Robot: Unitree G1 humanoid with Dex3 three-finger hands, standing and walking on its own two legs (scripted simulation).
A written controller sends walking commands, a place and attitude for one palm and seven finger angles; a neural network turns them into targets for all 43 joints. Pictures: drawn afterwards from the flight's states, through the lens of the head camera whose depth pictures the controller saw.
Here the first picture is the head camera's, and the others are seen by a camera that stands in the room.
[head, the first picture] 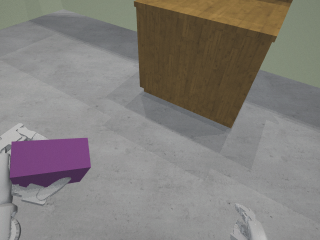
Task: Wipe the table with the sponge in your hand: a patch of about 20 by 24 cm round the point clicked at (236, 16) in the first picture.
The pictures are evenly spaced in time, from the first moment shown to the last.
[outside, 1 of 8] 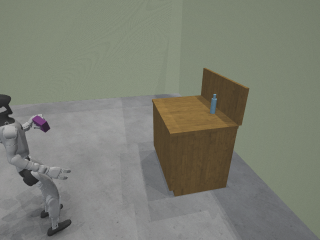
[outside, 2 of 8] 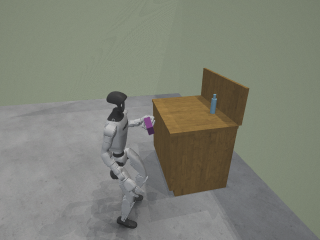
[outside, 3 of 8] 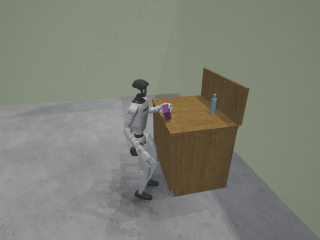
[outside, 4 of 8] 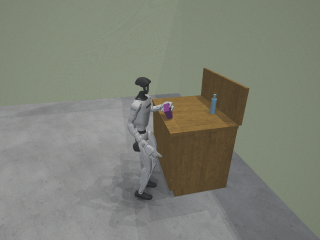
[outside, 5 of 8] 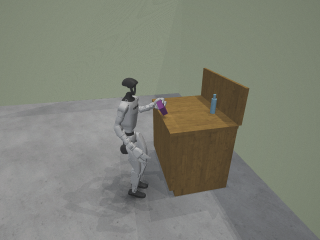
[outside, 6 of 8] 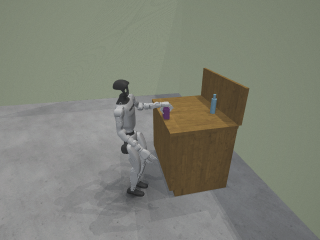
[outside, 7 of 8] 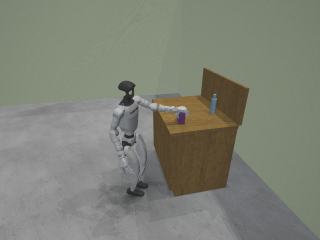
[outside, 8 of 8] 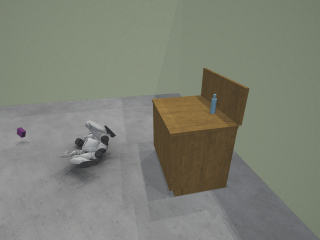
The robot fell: yes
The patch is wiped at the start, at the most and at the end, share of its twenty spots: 0.00 1.00 1.00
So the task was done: no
